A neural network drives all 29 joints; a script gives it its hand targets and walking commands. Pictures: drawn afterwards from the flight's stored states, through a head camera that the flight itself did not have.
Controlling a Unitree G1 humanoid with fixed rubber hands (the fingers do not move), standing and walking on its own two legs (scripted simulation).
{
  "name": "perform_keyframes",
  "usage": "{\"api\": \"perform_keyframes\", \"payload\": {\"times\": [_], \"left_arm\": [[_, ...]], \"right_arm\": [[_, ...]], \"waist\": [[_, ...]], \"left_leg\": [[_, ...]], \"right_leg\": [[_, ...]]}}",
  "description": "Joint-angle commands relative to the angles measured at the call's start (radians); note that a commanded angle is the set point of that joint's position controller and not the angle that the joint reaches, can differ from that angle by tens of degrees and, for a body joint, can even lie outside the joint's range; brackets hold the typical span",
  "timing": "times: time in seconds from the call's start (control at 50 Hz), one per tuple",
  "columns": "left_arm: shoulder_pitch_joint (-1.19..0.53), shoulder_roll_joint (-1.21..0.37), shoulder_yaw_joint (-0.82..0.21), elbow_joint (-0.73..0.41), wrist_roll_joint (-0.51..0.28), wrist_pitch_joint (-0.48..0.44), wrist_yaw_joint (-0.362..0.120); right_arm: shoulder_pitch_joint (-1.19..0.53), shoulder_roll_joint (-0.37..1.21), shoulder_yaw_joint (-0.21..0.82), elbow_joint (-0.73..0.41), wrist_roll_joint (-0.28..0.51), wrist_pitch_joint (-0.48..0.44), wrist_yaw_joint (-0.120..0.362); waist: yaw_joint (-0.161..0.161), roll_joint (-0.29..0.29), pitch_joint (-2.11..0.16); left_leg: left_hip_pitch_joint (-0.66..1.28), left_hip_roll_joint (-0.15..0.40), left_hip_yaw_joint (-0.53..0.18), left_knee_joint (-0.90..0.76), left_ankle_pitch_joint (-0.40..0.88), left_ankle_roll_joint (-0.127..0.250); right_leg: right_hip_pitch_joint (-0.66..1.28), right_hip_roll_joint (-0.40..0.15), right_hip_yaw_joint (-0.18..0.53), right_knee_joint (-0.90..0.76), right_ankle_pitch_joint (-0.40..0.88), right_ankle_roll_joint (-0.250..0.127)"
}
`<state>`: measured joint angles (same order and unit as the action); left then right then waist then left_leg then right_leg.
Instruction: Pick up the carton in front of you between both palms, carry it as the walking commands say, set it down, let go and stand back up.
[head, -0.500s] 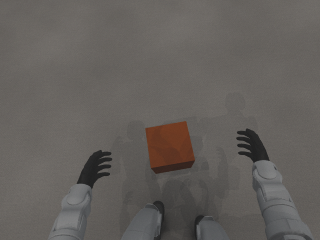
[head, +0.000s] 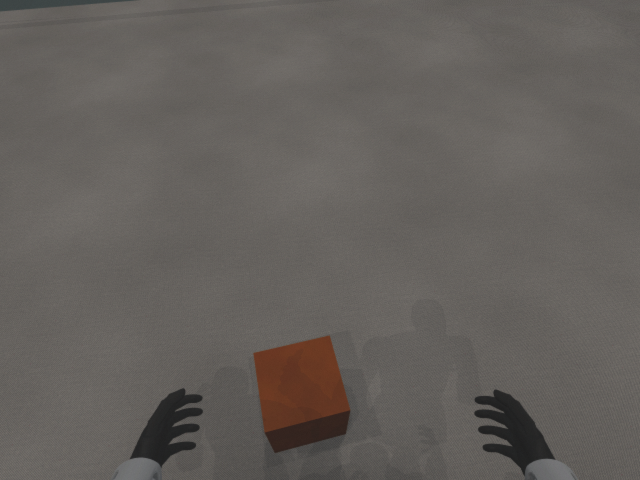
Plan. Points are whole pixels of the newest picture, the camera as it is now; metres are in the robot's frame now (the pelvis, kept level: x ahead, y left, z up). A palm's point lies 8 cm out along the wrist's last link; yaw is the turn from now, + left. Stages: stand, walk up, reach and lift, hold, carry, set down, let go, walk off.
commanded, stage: let go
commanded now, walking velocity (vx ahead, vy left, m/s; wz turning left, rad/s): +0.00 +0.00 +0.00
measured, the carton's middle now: (301, 395) +0.41 +0.08 -0.65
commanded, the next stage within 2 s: stand in 0.34 s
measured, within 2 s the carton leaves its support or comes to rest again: neither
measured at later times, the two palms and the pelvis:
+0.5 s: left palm out of the picture +0.13 +0.29 -0.09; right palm out of the picture +0.13 -0.25 -0.08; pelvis -0.01 +0.02 -0.01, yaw +0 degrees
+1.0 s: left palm out of the picture +0.14 +0.32 -0.11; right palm out of the picture +0.12 -0.26 -0.09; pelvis +0.01 +0.03 -0.01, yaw -1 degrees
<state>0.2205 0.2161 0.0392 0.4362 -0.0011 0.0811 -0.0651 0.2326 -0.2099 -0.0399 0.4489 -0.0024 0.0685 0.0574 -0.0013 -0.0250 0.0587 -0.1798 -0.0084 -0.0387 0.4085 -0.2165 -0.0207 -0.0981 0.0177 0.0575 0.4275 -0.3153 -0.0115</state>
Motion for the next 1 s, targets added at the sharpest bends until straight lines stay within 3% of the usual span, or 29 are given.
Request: {"api": "perform_keyframes", "payload": {"times": [0.0, 0.02, 0.04, 0.06, 0.18, 0.32, 0.34, 0.38, 0.42, 0.48, 0.58, 0.68, 0.82, 0.98], "left_arm": [[-0.003, 0.105, 0.042, -0.078, 0.01, 0.005, 0.001], [-0.008, 0.105, 0.044, -0.079, 0.012, 0.011, -0.001], [-0.038, 0.141, 0.054, -0.14, 0.035, 0.063, 0.022], [-0.028, 0.132, 0.043, -0.122, 0.029, 0.077, 0.031], [-0.037, 0.117, 0.03, -0.147, 0.021, 0.115, 0.046], [-0.06, 0.105, 0.016, -0.164, 0.019, 0.143, 0.051], [-0.085, 0.218, 0.043, -0.03, 0.036, 0.059, 0.087], [-0.063, 0.209, 0.045, -0.002, 0.05, -0.003, 0.092], [-0.058, 0.195, 0.045, 0.029, 0.051, -0.033, 0.084], [-0.046, 0.2, 0.042, 0.081, 0.047, -0.06, 0.07], [-0.044, 0.231, 0.039, 0.148, 0.042, -0.079, 0.08], [-0.035, 0.248, 0.032, 0.205, 0.039, -0.083, 0.09], [-0.039, 0.257, 0.023, 0.257, 0.038, -0.085, 0.097], [-0.053, 0.267, 0.016, 0.301, 0.037, -0.088, 0.1]], "right_arm": [[-0.06, -0.073, -0.01, -0.118, 0.004, 0.004, 0.008], [-0.064, -0.073, -0.011, -0.121, 0.003, 0.009, 0.009], [-0.023, -0.068, -0.01, -0.07, 0.022, -0.018, -0.011], [-0.037, -0.069, -0.002, -0.08, 0.019, -0.019, -0.02], [-0.04, -0.083, -0.012, -0.077, 0.006, -0.002, -0.031], [-0.038, -0.087, -0.027, -0.073, -0.005, 0.023, -0.023], [-0.05, -0.208, -0.052, 0.06, -0.052, -0.003, -0.056], [-0.035, -0.22, -0.057, 0.084, -0.059, -0.03, -0.066], [-0.062, -0.215, -0.053, 0.108, -0.055, -0.05, -0.066], [-0.093, -0.223, -0.05, 0.134, -0.045, -0.064, -0.061], [-0.077, -0.243, -0.049, 0.19, -0.04, -0.071, -0.067], [-0.067, -0.267, -0.046, 0.236, -0.037, -0.073, -0.076], [-0.074, -0.278, -0.04, 0.28, -0.032, -0.073, -0.082], [-0.095, -0.281, -0.035, 0.323, -0.03, -0.076, -0.082]], "waist": [[0.025, 0.011, -0.05], [0.025, 0.01, -0.039], [0.025, 0.029, -0.09], [0.02, -0.001, -0.078], [0.011, -0.018, -0.038], [-0.001, 0.003, -0.017], [0.009, -0.13, -0.004], [-0.012, -0.057, -0.018], [-0.003, 0.023, -0.018], [0.008, 0.059, -0.062], [-0.004, 0.052, -0.117], [-0.008, 0.048, -0.13], [-0.007, 0.035, -0.131], [-0.007, 0.024, -0.113]], "left_leg": [[0.187, -0.061, 0.041, 0.001, 0.251, -0.002], [0.192, -0.061, 0.042, 0.003, 0.24, -0.002], [0.165, -0.087, 0.05, 0.041, 0.222, -0.005], [0.152, -0.084, 0.047, 0.046, 0.202, -0.002], [0.14, -0.081, 0.052, 0.05, 0.17, 0.0], [0.161, -0.067, 0.048, 0.031, 0.138, 0.002], [-0.009, 0.034, -0.005, 0.063, 0.073, 0.0], [-0.04, 0.036, -0.025, 0.042, -0.092, 0.016], [-0.094, 0.048, -0.053, 0.013, -0.189, 0.029], [-0.103, 0.07, -0.074, 0.006, -0.118, 0.041], [-0.026, 0.079, -0.063, 0.062, 0.161, 0.046], [0.015, 0.086, -0.063, 0.071, 0.283, 0.049], [0.049, 0.09, -0.063, 0.067, 0.361, 0.05], [0.056, 0.092, -0.068, 0.043, 0.327, 0.052]], "right_leg": [[-0.116, 0.006, -0.021, -0.09, 0.299, 0.042], [-0.124, 0.004, -0.021, -0.092, 0.283, 0.041], [-0.077, 0.002, -0.021, -0.05, 0.367, 0.042], [-0.088, 0.002, -0.019, -0.043, 0.385, 0.048], [-0.115, 0.006, -0.025, -0.045, 0.33, 0.041], [-0.121, 0.015, -0.04, -0.059, 0.222, 0.024], [-0.195, -0.036, 0.007, -0.047, 0.036, 0.045], [-0.204, -0.048, 0.049, -0.054, -0.128, 0.022], [-0.188, -0.041, 0.042, -0.022, -0.13, 0.01], [-0.125, -0.04, 0.031, 0.014, 0.004, 0.013], [-0.086, -0.061, 0.046, 0.017, 0.184, 0.015], [-0.063, -0.068, 0.043, 0.02, 0.281, 0.019], [-0.048, -0.075, 0.04, 0.015, 0.338, 0.023], [-0.044, -0.083, 0.044, -0.012, 0.31, 0.022]]}}
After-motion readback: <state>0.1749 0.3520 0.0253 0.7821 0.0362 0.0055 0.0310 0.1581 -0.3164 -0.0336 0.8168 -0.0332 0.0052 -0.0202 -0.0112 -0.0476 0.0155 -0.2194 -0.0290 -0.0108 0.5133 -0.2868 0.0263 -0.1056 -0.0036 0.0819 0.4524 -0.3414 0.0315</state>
